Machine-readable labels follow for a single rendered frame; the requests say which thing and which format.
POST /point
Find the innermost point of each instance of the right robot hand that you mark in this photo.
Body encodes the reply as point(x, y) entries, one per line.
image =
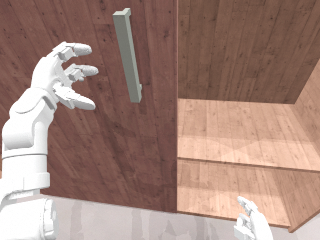
point(254, 228)

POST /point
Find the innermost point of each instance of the handle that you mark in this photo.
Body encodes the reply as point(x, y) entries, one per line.
point(125, 41)

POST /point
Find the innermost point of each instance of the left robot hand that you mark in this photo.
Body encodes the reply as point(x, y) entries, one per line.
point(48, 75)

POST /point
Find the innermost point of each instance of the robot left forearm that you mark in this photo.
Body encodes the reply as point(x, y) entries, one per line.
point(25, 146)

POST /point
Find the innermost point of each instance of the left robot upper arm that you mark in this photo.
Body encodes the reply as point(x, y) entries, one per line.
point(30, 220)

